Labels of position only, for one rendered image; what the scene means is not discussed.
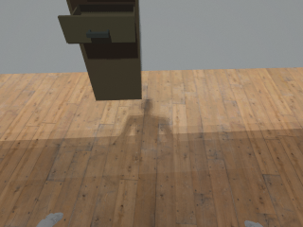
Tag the drawer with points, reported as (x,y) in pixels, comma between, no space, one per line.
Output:
(118,18)

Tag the handle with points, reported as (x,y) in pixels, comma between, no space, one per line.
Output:
(97,34)

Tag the cabinet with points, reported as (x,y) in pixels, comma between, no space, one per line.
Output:
(114,69)

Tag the robot left hand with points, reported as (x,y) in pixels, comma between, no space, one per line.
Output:
(50,220)

